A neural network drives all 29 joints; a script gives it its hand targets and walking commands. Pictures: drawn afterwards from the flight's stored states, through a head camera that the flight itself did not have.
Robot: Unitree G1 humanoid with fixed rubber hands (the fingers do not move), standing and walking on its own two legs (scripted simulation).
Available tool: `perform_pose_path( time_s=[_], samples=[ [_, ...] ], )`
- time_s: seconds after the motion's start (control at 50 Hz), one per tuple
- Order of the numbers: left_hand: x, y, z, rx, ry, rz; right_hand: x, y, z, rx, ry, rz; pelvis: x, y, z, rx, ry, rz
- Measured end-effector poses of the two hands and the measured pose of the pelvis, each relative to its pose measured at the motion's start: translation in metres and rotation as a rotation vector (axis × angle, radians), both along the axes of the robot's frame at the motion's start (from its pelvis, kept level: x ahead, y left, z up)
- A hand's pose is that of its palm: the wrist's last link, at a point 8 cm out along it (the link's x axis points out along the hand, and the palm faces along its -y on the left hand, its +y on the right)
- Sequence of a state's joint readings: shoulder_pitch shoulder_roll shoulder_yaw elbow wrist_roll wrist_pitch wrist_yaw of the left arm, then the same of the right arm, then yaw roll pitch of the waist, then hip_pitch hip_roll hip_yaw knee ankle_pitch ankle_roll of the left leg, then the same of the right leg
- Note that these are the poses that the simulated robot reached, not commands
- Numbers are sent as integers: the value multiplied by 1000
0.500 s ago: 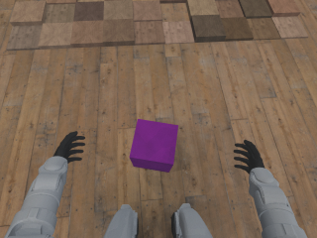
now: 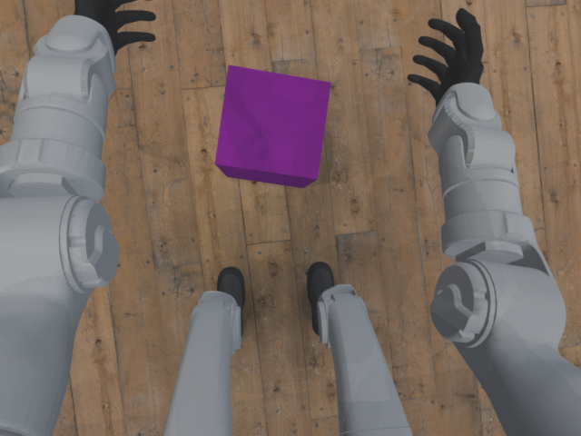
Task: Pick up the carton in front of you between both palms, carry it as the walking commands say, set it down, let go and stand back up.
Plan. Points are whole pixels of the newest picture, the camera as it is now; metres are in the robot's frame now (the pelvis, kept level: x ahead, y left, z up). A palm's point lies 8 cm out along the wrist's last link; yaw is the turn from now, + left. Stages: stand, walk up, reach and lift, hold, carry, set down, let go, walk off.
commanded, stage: reach and lift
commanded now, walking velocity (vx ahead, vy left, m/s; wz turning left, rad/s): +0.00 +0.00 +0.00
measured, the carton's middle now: (271, 136) +0.55 -0.01 -0.53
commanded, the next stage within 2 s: none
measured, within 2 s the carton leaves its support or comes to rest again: leaves its support in 1.86 s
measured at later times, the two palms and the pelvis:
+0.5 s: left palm (167, 90) +0.58 +0.16 -0.29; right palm (390, 122) +0.52 -0.21 -0.28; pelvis +0.02 +0.00 -0.12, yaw -3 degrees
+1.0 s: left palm (189, 121) +0.57 +0.16 -0.46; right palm (356, 143) +0.52 -0.20 -0.46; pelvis -0.02 +0.00 -0.28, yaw -3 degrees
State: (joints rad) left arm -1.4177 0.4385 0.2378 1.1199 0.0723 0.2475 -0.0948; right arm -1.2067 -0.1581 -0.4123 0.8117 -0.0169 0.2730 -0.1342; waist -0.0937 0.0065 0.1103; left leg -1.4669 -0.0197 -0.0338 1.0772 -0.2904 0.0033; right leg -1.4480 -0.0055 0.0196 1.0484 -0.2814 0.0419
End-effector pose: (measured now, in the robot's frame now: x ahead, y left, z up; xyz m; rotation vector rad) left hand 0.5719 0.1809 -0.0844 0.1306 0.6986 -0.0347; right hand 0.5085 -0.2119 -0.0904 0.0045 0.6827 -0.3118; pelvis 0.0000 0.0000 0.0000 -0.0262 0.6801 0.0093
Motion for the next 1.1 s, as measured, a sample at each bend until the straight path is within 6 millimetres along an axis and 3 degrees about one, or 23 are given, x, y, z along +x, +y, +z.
perform_pose_path(
  time_s=[0.12,0.28,0.4,0.56,0.72,0.84,0.96,1.1],
  samples=[
    [27,-7,-23,-10,-29,-7,24,8,-22,-2,-29,0,16,1,-1,-5,91,0],
    [23,-15,-78,-19,-8,8,19,9,-73,1,-4,-7,36,0,-19,-16,218,-7],
    [12,-21,-143,-11,15,18,12,5,-134,-2,22,-6,35,-3,-66,-19,275,-15],
    [5,-12,-237,18,-7,45,8,4,-227,-3,16,15,12,-5,-153,-16,244,-28],
    [5,-11,-294,11,-19,42,9,4,-285,5,12,16,-17,-3,-223,-24,123,-34],
    [5,-15,-329,-4,13,35,10,10,-322,21,42,33,-28,-1,-253,-28,48,-36],
    [1,-17,-369,-3,38,27,8,15,-362,28,72,45,-27,0,-272,-30,-19,-36],
    [8,-20,-384,0,13,31,19,13,-378,19,56,54,-18,0,-285,-29,-50,-37]
  ],
)
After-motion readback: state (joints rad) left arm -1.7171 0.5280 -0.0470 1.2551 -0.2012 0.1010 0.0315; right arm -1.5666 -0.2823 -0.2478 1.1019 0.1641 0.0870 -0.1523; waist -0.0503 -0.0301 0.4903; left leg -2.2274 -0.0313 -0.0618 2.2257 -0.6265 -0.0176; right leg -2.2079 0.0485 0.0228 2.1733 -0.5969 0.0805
